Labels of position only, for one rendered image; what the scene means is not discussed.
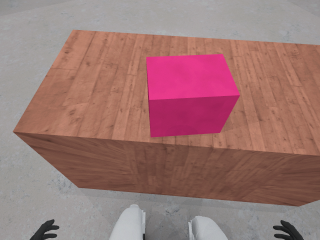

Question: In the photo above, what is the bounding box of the robot thigh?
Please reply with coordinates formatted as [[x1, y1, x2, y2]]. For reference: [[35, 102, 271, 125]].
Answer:
[[109, 207, 146, 240], [187, 216, 228, 240]]

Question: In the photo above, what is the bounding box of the robot right hand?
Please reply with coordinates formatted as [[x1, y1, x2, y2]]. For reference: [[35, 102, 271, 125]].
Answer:
[[273, 220, 304, 240]]

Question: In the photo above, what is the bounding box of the pedestal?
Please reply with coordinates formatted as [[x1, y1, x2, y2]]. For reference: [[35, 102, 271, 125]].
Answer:
[[13, 29, 320, 207]]

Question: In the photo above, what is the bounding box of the robot left hand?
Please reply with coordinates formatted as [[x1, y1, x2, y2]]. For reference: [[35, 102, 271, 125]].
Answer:
[[30, 219, 60, 240]]

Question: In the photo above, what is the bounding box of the right robot thigh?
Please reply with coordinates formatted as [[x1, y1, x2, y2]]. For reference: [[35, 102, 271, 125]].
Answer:
[[187, 216, 228, 240]]

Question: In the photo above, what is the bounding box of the carton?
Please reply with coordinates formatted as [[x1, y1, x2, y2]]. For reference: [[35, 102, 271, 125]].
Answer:
[[146, 54, 240, 138]]

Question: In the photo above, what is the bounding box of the left robot thigh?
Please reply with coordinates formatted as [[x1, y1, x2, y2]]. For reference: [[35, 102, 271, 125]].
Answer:
[[109, 207, 146, 240]]

